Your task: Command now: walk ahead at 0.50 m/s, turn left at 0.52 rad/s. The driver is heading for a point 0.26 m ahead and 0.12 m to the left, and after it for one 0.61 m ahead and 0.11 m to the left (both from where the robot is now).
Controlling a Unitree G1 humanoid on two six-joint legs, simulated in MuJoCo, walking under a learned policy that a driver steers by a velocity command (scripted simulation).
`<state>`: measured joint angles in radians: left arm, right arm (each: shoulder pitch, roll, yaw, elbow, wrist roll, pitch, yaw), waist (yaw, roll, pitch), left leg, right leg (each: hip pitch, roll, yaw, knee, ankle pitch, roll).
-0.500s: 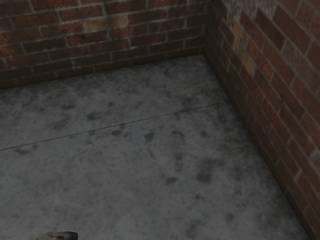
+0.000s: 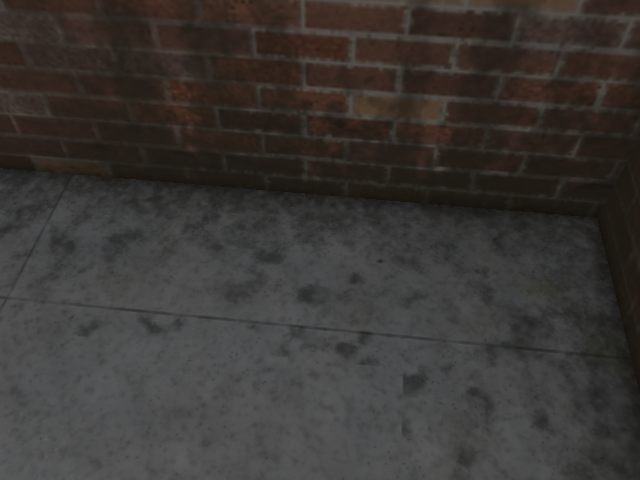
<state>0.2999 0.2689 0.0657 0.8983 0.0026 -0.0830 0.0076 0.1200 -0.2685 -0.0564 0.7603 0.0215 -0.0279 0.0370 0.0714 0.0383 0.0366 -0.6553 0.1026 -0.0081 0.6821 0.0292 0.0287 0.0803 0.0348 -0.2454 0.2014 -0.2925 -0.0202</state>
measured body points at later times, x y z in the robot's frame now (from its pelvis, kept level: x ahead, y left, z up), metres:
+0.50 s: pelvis +0.29 +0.05 +0.01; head +0.32 +0.07 +0.45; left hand +0.45 +0.33 -0.09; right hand +0.41 -0.22 -0.10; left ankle +0.20 +0.11 -0.74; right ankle +0.52 -0.07 -0.69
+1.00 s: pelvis +0.53 +0.06 +0.01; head +0.56 +0.07 +0.46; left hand +0.51 +0.35 -0.12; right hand +0.77 -0.13 -0.10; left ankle +0.59 +0.22 -0.72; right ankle +0.53 -0.04 -0.74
